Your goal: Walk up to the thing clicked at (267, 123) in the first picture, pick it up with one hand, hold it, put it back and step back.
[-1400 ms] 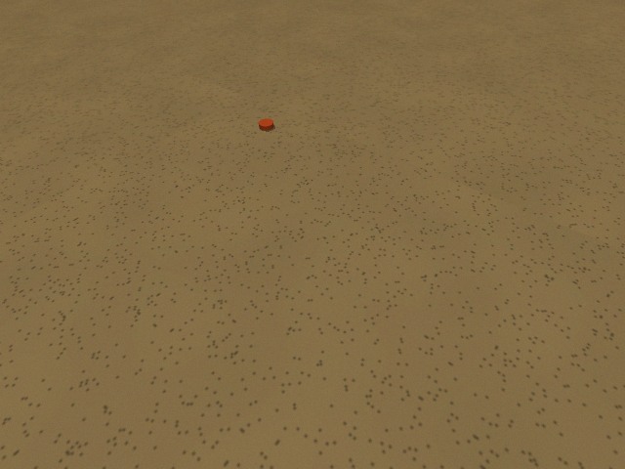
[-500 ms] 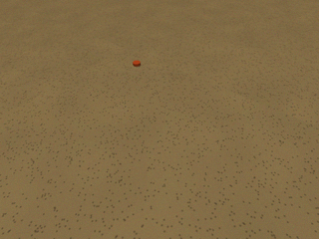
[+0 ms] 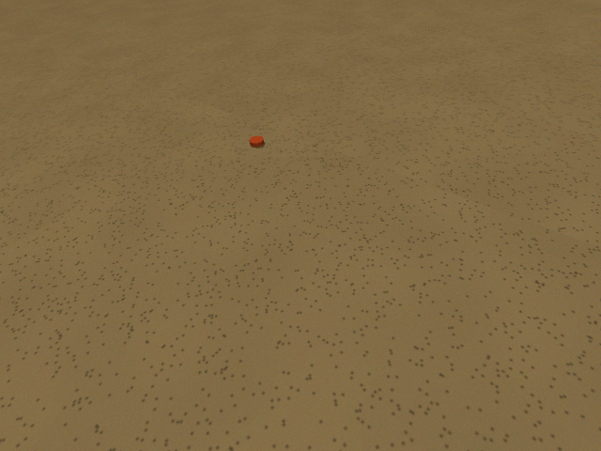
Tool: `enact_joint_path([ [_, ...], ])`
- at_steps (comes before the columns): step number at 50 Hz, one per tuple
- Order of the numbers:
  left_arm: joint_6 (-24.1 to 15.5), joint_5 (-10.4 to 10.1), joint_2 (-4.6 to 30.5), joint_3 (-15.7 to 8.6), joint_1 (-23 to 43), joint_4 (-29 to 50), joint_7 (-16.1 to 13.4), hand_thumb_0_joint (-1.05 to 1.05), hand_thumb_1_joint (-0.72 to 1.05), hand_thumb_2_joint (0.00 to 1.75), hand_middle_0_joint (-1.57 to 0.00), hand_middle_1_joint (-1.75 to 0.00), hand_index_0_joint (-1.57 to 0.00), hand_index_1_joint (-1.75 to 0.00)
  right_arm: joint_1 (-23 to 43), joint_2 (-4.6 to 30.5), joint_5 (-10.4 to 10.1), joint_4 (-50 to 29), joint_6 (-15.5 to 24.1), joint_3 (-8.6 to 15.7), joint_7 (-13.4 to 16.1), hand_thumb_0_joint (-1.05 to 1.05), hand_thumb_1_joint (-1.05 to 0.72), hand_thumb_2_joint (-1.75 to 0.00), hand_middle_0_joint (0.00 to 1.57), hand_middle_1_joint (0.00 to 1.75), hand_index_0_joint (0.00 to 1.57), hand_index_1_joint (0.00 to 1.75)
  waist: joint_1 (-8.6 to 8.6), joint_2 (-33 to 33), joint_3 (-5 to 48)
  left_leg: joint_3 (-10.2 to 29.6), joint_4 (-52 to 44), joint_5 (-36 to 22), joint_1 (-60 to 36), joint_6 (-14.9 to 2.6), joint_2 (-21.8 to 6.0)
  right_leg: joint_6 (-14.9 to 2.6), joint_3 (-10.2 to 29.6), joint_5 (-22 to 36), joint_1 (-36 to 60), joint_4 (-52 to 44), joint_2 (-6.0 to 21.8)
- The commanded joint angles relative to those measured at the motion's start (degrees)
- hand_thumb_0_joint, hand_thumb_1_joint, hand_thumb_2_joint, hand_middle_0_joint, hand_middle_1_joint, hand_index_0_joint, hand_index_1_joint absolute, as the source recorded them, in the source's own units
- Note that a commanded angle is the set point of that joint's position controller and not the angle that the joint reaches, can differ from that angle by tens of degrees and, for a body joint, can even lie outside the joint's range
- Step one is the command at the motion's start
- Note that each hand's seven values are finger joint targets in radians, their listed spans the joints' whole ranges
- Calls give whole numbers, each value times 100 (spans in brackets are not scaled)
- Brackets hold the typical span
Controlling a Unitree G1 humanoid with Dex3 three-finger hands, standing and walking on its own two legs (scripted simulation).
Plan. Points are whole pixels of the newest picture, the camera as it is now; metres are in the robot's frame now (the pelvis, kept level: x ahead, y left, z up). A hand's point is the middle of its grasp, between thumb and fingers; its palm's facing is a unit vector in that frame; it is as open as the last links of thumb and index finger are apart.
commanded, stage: walk up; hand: left
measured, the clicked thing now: (256, 141) +2.09 +0.44 -0.75
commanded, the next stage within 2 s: none
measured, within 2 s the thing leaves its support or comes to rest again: neither
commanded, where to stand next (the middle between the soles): +1.70 +0.21 m, yaw -1 degrees
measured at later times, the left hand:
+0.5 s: hand (163, 385) +0.29 +0.29 -0.15, palm faces +0.02 -0.94 -0.34, open 7.4 cm
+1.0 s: hand (219, 233) +0.62 +0.25 -0.11, palm faces +0.06 -0.90 -0.43, open 7.3 cm
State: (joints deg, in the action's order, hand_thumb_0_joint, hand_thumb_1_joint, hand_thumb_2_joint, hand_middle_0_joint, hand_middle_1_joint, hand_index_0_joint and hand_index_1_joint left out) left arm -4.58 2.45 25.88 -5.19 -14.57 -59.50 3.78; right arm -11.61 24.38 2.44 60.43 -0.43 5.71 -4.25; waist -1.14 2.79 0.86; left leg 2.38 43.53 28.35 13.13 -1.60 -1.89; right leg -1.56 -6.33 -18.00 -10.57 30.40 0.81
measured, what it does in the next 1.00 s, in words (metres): walks ahead: left foot, then right foot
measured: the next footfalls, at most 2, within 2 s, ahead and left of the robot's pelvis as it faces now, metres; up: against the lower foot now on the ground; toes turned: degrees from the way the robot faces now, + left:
left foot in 0.34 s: +0.37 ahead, +0.15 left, +0.00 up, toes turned +7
right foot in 0.78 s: +0.66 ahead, -0.13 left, +0.00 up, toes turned -5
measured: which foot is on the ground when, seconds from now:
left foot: up 0.00-0.32, down 0.34-0.80, up 0.82-1.00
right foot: down 0.00-0.40, up 0.42-0.76, down 0.78-1.00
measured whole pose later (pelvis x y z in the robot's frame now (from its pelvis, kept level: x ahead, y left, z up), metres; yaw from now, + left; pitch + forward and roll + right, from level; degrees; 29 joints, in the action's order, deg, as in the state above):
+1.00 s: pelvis +0.59 -0.03 +0.01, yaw +2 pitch -3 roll +1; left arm -6.2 0.0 21.8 -2.6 -17.6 -53.4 2.6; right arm -13.3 24.5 0.1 52.8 2.5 3.2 -4.4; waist -2.2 4.6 -3.6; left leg 2.2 63.1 14.7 26.5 -1.9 -2.1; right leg -1.8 -6.4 -13.3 -11.0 27.3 2.1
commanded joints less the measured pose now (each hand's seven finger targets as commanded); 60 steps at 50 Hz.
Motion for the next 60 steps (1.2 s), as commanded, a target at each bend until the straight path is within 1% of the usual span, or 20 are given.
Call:
enact_joint_path([
  [1,-172,-70,1682,-316,-155,508,-185,0,90,90,-20,-30,-20,-30,1406,1219,-108,-976,358,153,-18,0,-90,-90,20,30,20,30,-416,-405,-1066,721,1679,-554,3383,32,-61,-867,3482,-2545,1488,-2859,2175],
  [4,-279,-190,1284,-192,132,595,-223,0,90,90,-20,-30,-20,-30,811,1117,-131,-716,368,121,-120,0,-90,-90,20,30,20,30,-52,-476,-913,606,1279,-1441,2769,34,-132,-293,1480,-340,1502,-2473,1286],
  [6,-304,-206,1243,-169,32,608,-217,0,90,90,-20,-30,-20,-30,817,1047,-148,-790,318,111,-180,0,-90,-90,20,30,20,30,-18,-710,-952,377,949,-1890,2507,135,-81,-340,889,342,1138,-2509,1141],
  [14,-207,-242,1525,-135,-392,677,-225,0,90,90,-20,-30,-20,-30,1748,830,-63,-1337,312,30,-269,0,-90,-90,20,30,20,30,-277,-792,-730,-687,-1243,-2408,1122,-34,-87,-603,243,2399,1049,-2188,1349],
  [17,-139,-330,1591,-150,-305,743,-303,0,90,90,-20,-30,-20,-30,108,1041,51,-959,342,241,-145,0,-90,-90,20,30,20,30,532,-199,131,-1071,-1673,-2224,-671,-430,331,-558,-222,4128,958,198,1191],
  [18,-107,-325,1349,-43,-559,827,-306,0,90,90,-20,-30,-20,-30,-913,1345,152,-720,341,416,-73,0,-90,-90,20,30,20,30,877,213,882,-660,-1403,-1776,-2335,-788,239,-343,-301,3646,-66,1756,893],
  [20,-127,-486,1124,27,-781,996,-323,0,90,90,-20,-30,-20,-30,-1322,2052,-12,-937,383,669,57,0,-90,-90,20,30,20,30,1019,1503,1695,3864,-2278,-871,-4394,-1989,-2103,-34,552,-1167,-2983,4314,-618],
  [21,-141,-462,1482,56,-366,1012,-382,0,90,90,-20,-30,-20,-30,-1019,1996,-169,-1043,407,703,134,0,-90,-90,20,30,20,30,944,888,1516,4029,-2534,-783,-3943,-2131,-2485,-210,1371,-1107,-3092,4778,15],
  [23,-229,-426,1235,142,25,1020,-258,0,90,90,-20,-30,-20,-30,-324,1554,-268,-1194,444,453,182,0,-90,-90,20,30,20,30,625,-84,613,1728,-2619,-1965,-2221,-1320,-1707,-243,1535,-251,-2593,4163,344],
  [25,-149,-454,983,88,-385,924,-152,0,90,90,-20,-30,-20,-30,-49,1277,-291,-1179,526,300,179,0,-90,-90,20,30,20,30,186,-23,-38,732,-2944,-2421,-751,-1006,-1313,-123,1243,101,-1828,3538,484],
  [33,-86,-249,910,-96,213,1058,107,0,90,90,-20,-30,-20,-30,411,1347,-171,-1440,774,217,-3,0,-90,-90,20,30,20,30,12,738,-913,-85,-3346,-682,726,-1000,-1046,133,543,1406,-932,676,728],
  [38,-107,-197,1164,-311,-658,687,34,0,90,90,-20,-30,-20,-30,251,1230,-187,-1439,683,197,65,0,-90,-90,20,30,20,30,-579,-207,-15,-438,-1063,-2330,872,-630,-800,-135,146,1147,1057,517,292],
  [39,-166,-191,1381,-406,-1195,580,-36,0,90,90,-20,-30,-20,-30,-260,889,-169,-1380,670,80,72,0,-90,-90,20,30,20,30,-749,-1153,513,-811,702,-2382,1205,-417,-267,-249,518,207,1958,68,375],
  [40,-209,-121,1897,-536,-1627,599,-113,0,90,90,-20,-30,-20,-30,-628,571,-193,-1448,643,-39,59,0,-90,-90,20,30,20,30,-720,-2416,677,-791,2261,-149,2117,-172,409,-590,2824,-821,2377,-855,1780],
  [41,-220,-244,2078,-481,-1408,744,-141,0,90,90,-20,-30,-20,-30,-630,1042,-218,-1427,595,52,113,0,-90,-90,20,30,20,30,-594,-1889,611,-226,2924,164,2555,-50,436,-975,4627,-1064,2321,-1757,2517],
  [42,-216,-301,2136,-473,-881,891,-185,0,90,90,-20,-30,-20,-30,-519,1272,-193,-1303,564,93,187,0,-90,-90,20,30,20,30,-471,-1654,398,141,3309,-48,2608,-24,147,-1209,4964,-1226,1856,-1967,2645],
  [45,-272,-306,1495,-277,-94,1024,-246,0,90,90,-20,-30,-20,-30,-309,1166,-335,-1110,504,59,121,0,-90,-90,20,30,20,30,-63,-1037,-268,467,2615,-1212,2042,-168,-265,-709,2331,264,452,-1695,1621],
  [47,-311,-316,1247,-202,-11,1013,-241,0,90,90,-20,-30,-20,-30,-628,1078,-297,-1023,409,61,53,0,-90,-90,20,30,20,30,122,-1147,-340,340,1965,-1586,1627,-112,-250,-489,1507,772,60,-1754,1243],
  [53,-415,-263,1369,-219,-199,1148,-247,0,90,90,-20,-30,-20,-30,319,924,-131,-1382,295,96,-114,0,-90,-90,20,30,20,30,3,-714,-672,26,330,-2063,2021,266,-375,-901,862,651,81,-2151,1383],
  [60,-270,-218,1459,-234,-590,1052,-261,0,90,90,-20,-30,-20,-30,1013,777,-100,-1547,403,107,-229,0,-90,-90,20,30,20,30,-189,-752,-437,-539,-1098,-2269,1031,-45,-290,-783,551,1632,578,-1441,1424],
])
